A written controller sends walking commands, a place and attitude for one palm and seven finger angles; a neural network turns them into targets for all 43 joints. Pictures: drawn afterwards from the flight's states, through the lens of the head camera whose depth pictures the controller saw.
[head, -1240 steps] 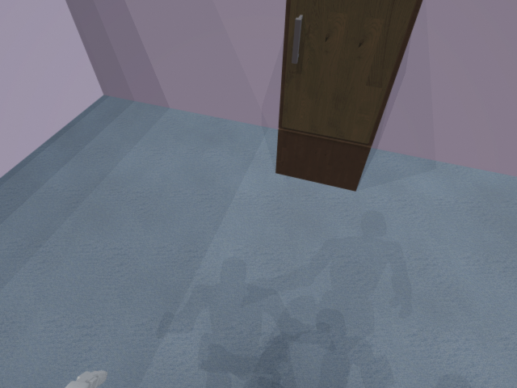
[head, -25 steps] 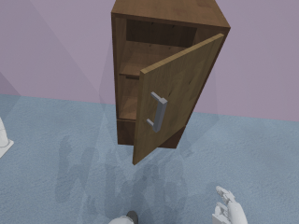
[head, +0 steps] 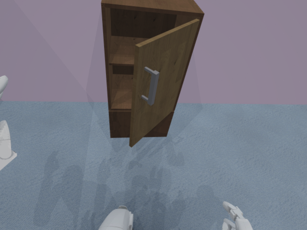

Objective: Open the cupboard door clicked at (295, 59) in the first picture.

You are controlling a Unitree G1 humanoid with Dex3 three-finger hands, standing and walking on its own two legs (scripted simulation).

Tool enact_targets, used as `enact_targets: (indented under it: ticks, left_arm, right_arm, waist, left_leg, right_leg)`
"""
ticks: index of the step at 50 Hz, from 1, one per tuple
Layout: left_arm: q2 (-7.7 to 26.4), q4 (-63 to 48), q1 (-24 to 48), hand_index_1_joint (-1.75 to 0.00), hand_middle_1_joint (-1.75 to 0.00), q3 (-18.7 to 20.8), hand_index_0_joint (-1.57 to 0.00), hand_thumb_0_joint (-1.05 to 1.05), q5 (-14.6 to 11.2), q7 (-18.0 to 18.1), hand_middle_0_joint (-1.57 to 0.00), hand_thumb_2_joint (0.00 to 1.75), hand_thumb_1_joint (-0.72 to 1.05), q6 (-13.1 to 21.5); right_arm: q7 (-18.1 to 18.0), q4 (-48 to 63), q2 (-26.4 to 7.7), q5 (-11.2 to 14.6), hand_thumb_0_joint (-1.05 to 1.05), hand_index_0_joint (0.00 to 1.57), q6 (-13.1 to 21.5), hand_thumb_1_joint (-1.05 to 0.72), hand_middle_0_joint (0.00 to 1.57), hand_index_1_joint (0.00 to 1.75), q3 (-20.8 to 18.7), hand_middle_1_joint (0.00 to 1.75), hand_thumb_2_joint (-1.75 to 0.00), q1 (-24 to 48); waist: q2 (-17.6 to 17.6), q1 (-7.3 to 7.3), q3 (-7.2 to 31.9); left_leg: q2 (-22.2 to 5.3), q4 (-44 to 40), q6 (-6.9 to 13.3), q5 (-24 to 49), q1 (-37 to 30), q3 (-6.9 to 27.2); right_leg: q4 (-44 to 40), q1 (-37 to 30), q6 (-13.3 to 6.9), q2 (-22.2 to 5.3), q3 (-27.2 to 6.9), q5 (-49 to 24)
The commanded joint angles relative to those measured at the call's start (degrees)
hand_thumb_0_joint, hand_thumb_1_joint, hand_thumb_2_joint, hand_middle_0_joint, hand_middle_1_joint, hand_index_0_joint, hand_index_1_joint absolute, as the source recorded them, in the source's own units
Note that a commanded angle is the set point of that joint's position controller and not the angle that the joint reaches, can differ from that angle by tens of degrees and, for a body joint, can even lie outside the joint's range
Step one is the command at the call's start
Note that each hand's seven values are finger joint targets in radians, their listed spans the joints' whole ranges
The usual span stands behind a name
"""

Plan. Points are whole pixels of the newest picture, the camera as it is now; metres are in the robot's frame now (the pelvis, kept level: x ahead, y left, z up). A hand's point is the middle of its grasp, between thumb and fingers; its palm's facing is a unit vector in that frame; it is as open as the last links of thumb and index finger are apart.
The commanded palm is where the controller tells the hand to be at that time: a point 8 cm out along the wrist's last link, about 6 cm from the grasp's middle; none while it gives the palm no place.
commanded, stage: stop stepping back and stand still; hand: left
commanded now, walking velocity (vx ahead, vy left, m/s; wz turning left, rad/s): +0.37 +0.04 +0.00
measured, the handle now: (149, 86) +0.62 +0.04 +0.01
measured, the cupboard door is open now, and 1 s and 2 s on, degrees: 44 44 44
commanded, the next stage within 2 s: let the arm hang, fingers relaxed in 1.20 s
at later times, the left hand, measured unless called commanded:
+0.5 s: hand out of the picture +0.11 +0.30 +0.21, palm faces +0.46 -0.73 -0.51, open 7.4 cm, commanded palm +0.06 +0.33 +0.20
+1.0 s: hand out of the picture +0.16 +0.27 +0.18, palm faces +0.37 -0.74 -0.56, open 7.4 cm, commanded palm +0.10 +0.32 +0.20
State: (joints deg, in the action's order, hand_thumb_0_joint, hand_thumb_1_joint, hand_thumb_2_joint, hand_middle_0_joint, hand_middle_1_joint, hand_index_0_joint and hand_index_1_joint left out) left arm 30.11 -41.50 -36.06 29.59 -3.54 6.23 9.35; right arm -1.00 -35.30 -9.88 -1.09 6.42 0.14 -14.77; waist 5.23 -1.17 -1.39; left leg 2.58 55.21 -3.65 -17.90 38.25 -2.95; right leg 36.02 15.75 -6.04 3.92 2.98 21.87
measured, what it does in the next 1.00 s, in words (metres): steps on the spot: left foot, then right foot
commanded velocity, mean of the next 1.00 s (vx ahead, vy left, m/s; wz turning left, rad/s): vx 0.12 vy -0.04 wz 0.00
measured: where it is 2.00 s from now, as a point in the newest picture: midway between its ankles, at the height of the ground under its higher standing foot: outside the picture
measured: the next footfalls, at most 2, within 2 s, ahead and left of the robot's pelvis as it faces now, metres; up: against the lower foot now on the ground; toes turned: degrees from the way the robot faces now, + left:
left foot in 0.16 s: +0.00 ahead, +0.16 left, -0.01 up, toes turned +5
right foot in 0.54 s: -0.08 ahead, -0.07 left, -0.01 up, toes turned -2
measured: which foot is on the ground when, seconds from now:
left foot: up 0.00-0.14, down 0.16-0.52, up 0.54-0.74, down 0.76-1.00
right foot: down 0.00-0.16, up 0.18-0.52, down 0.54-1.00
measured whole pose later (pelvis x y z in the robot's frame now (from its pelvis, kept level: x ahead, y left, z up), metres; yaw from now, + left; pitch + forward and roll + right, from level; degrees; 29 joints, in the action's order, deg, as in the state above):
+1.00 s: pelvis -0.04 +0.01 +0.01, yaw +1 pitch +1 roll +1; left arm 24.5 -29.3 -34.6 25.2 -2.3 8.1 12.7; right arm -2.4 -34.9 -11.0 0.6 6.4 0.0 -10.9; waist -1.1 -1.5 -3.0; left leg -3.1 35.7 -0.4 -14.2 20.8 -2.3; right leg 30.4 7.7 -2.7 1.2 2.9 23.4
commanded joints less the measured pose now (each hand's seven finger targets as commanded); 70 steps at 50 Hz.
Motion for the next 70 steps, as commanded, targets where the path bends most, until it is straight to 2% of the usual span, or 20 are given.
enact_targets:
  ticks: [1,6,8,9,11,15,23,25,26,28,33,36,40,43,48,55,64,65,68,70]
  left_arm:
    - [9.0,3.5,13.8,-0.30,-0.30,7.7,-0.20,0.00,1.0,1.8,-0.20,0.90,0.90,3.2]
    - [2.3,5.7,19.6,-0.30,-0.30,-2.6,-0.20,0.00,2.6,4.1,-0.20,0.90,0.90,4.9]
    - [2.9,-1.8,23.7,-0.30,-0.30,-3.3,-0.20,0.00,3.0,4.4,-0.20,0.90,0.90,6.1]
    - [5.0,-1.8,19.9,-0.30,-0.30,0.1,-0.20,0.00,3.5,3.6,-0.20,0.90,0.90,6.7]
    - [6.2,-4.3,16.2,-0.30,-0.30,1.3,-0.20,0.00,2.8,2.3,-0.20,0.90,0.90,6.8]
    - [7.5,-10.1,9.4,-0.30,-0.30,3.0,-0.20,0.00,2.8,3.0,-0.20,0.90,0.90,7.2]
    - [2.8,6.4,9.1,-0.30,-0.30,-0.3,-0.20,0.00,1.8,4.1,-0.20,0.90,0.90,2.0]
    - [2.7,7.8,6.7,-0.30,-0.30,-0.7,-0.20,0.00,2.2,3.9,-0.20,0.90,0.90,0.6]
    - [5.1,4.9,8.2,-0.30,-0.30,0.0,-0.20,0.00,2.0,3.7,-0.20,0.90,0.90,0.9]
    - [7.5,0.8,13.4,-0.30,-0.30,2.4,-0.20,0.00,1.8,4.4,-0.20,0.90,0.90,3.9]
    - [5.4,-0.2,10.3,-0.30,-0.30,2.8,-0.20,0.00,1.8,4.4,-0.20,0.90,0.90,6.6]
    - [5.5,0.2,9.2,-0.30,-0.30,3.8,-0.20,0.00,1.0,5.0,-0.20,0.90,0.90,7.1]
    - [4.9,3.3,5.6,-0.30,-0.30,4.5,-0.20,0.00,1.0,4.3,-0.20,0.90,0.90,7.1]
    - [4.3,2.7,3.3,-0.30,-0.30,3.8,-0.20,0.00,1.3,3.6,-0.20,0.90,0.90,6.8]
    - [5.3,2.6,-0.2,-0.30,-0.30,4.9,-0.20,0.00,0.4,3.8,-0.20,0.90,0.90,6.4]
    - [5.6,4.2,5.5,-0.30,-0.30,3.0,-0.20,0.00,0.8,3.6,-0.20,0.90,0.90,5.5]
    - [5.0,2.3,3.3,-0.30,-0.30,2.3,-0.20,0.00,0.6,3.4,-0.20,0.90,0.90,4.4]
    - [-6.2,46.9,9.7,-0.30,-0.30,-24.4,-0.20,0.00,4.4,-3.6,-0.20,0.90,0.90,-3.4]
    - [-7.1,54.8,13.3,-0.30,-0.30,-23.7,-0.20,0.00,5.2,-5.9,-0.20,0.90,0.90,-8.6]
    - [-6.0,62.0,16.1,-0.30,-0.30,-24.6,-0.20,0.00,5.5,-6.0,-0.20,0.90,0.90,-8.2]
  right_arm:
    - [-3.0,6.4,-7.7,0.1,0.00,0.20,1.4,-0.90,0.20,0.30,-2.8,0.30,-0.90,6.2]
    - [-5.8,3.7,-7.8,0.1,0.00,0.20,4.5,-0.90,0.20,0.30,-1.8,0.30,-0.90,4.7]
    - [-5.0,6.5,-10.4,0.4,0.00,0.20,5.0,-0.90,0.20,0.30,-2.7,0.30,-0.90,4.9]
    - [-4.3,6.5,-10.1,0.0,0.00,0.20,4.4,-0.90,0.20,0.30,-3.8,0.30,-0.90,6.4]
    - [-1.4,7.2,-8.2,0.4,0.00,0.20,4.9,-0.90,0.20,0.30,-3.5,0.30,-0.90,7.6]
    - [-1.3,6.4,-8.1,0.8,0.00,0.20,4.7,-0.90,0.20,0.30,-3.4,0.30,-0.90,7.6]
    - [-4.1,6.3,-7.7,0.1,0.00,0.20,2.1,-0.90,0.20,0.30,-3.0,0.30,-0.90,6.2]
    - [-3.6,6.2,-6.8,0.8,0.00,0.20,1.2,-0.90,0.20,0.30,-2.9,0.30,-0.90,6.1]
    - [-3.2,7.0,-6.0,1.1,0.00,0.20,0.6,-0.90,0.20,0.30,-2.7,0.30,-0.90,6.5]
    - [-2.7,5.8,-7.1,1.1,0.00,0.20,2.6,-0.90,0.20,0.30,-2.7,0.30,-0.90,7.2]
    - [-3.8,6.3,-6.3,1.3,0.00,0.20,2.6,-0.90,0.20,0.30,-2.3,0.30,-0.90,9.5]
    - [-4.5,6.2,-7.3,1.0,0.00,0.20,3.5,-0.90,0.20,0.30,-3.2,0.30,-0.90,8.1]
    - [-3.5,7.2,-8.5,1.0,0.00,0.20,3.6,-0.90,0.20,0.30,-4.0,0.30,-0.90,6.5]
    - [-2.6,7.1,-9.1,1.6,0.00,0.20,3.7,-0.90,0.20,0.30,-3.6,0.30,-0.90,6.4]
    - [-1.9,8.3,-7.5,2.2,0.00,0.20,2.0,-0.90,0.20,0.30,-2.8,0.30,-0.90,7.3]
    - [-3.7,7.9,-8.5,1.6,0.00,0.20,1.6,-0.90,0.20,0.30,-2.6,0.30,-0.90,7.2]
    - [-3.3,9.2,-8.1,1.7,0.00,0.20,0.8,-0.90,0.20,0.30,-2.5,0.30,-0.90,7.5]
    - [1.7,-3.0,-14.6,1.9,0.00,0.20,3.6,-0.90,0.20,0.30,-4.2,0.30,-0.90,11.3]
    - [1.3,-4.1,-15.3,0.8,0.00,0.20,-2.6,-0.90,0.20,0.30,-3.6,0.30,-0.90,6.1]
    - [1.3,-4.4,-13.5,-0.1,0.00,0.20,-3.7,-0.90,0.20,0.30,-2.5,0.30,-0.90,6.9]
  waist:
    - [0.6,-2.35,0.5]
    - [-7.2,-1.61,4.1]
    - [-28.8,-1.26,-0.2]
    - [-18.0,0.56,3.9]
    - [-15.1,-0.53,-3.8]
    - [-17.6,1.12,0.6]
    - [-18.4,0.65,3.5]
    - [-6.1,1.01,5.2]
    - [5.9,1.22,4.6]
    - [4.7,0.42,5.4]
    - [0.0,1.20,0.7]
    - [-3.9,0.47,4.8]
    - [-20.0,0.87,8.1]
    - [-14.7,0.97,5.6]
    - [1.9,0.93,8.5]
    - [-9.9,0.47,10.6]
    - [-6.2,1.10,10.9]
    - [-5.6,-1.37,6.6]
    - [-5.8,1.29,6.3]
    - [3.0,1.74,6.1]
  left_leg:
    - [-6.0,21.4,2.7,-1.4,-7.3,2.2]
    - [-3.1,-28.2,5.6,-9.7,-27.3,-5.2]
    - [-22.9,-43.8,12.7,-21.2,-34.3,29.4]
    - [-23.8,-44.0,14.2,-13.4,-23.1,23.7]
    - [-25.0,-49.5,15.7,-29.1,-15.3,35.3]
    - [-18.5,-46.9,9.5,-21.3,-20.3,16.1]
    - [-15.6,-41.4,7.5,-19.1,-15.3,6.4]
    - [-9.6,-19.6,6.6,-11.3,-7.9,1.2]
    - [-5.0,-4.1,4.7,-6.5,0.9,-0.8]
    - [-5.9,9.7,2.9,-7.6,4.6,3.7]
    - [-6.0,-12.7,4.0,0.3,-12.0,-1.4]
    - [-2.9,-27.7,4.7,14.4,-28.6,-2.4]
    - [-16.8,-30.9,12.8,39.5,-36.5,16.2]
    - [-15.1,-29.5,9.6,28.3,-26.8,9.7]
    - [-4.3,-16.3,3.7,2.8,-13.6,0.4]
    - [-8.2,-25.0,6.7,42.7,-36.8,2.5]
    - [-6.4,-25.6,4.8,32.6,-30.6,1.0]
    - [-8.6,-19.4,4.7,36.1,-28.4,3.2]
    - [-11.4,-25.2,8.1,20.2,-18.5,8.9]
    - [-8.8,-22.5,6.5,20.8,-18.8,7.8]
  right_leg:
    - [-27.9,24.2,-2.3,-18.3,-19.0,32.1]
    - [-9.0,7.9,-0.6,-12.4,-7.1,16.9]
    - [23.3,25.4,6.1,-1.7,2.5,10.8]
    - [35.1,16.3,5.8,-2.9,-1.1,5.6]
    - [43.3,25.9,6.1,-5.2,-6.5,1.3]
    - [30.0,19.9,6.0,-5.1,-0.3,-6.2]
    - [-5.3,-9.4,3.6,0.9,8.7,7.4]
    - [-16.1,-16.8,-0.4,-6.6,-3.2,4.4]
    - [-22.6,-18.2,-5.6,-18.6,-22.8,2.4]
    - [-21.0,-15.3,-9.1,-25.7,-27.6,-11.3]
    - [-12.9,-8.3,-3.3,-18.1,-9.3,-32.9]
    - [-5.3,-6.0,2.1,-13.9,-4.9,-32.1]
    - [6.4,4.2,6.9,-3.8,-0.4,1.3]
    - [-7.5,-4.4,6.6,-4.7,-0.5,-2.2]
    - [-11.1,-17.8,1.8,-16.8,-12.8,-52.0]
    - [-5.3,-6.1,7.7,-6.9,-2.0,-39.0]
    - [-12.7,-11.0,6.4,-8.7,-4.6,-40.2]
    - [-4.2,-1.9,4.8,-11.2,-0.9,-38.2]
    - [-4.7,-3.7,4.9,-8.7,-2.2,-14.0]
    - [-8.2,-5.3,3.6,-10.9,-4.8,-20.2]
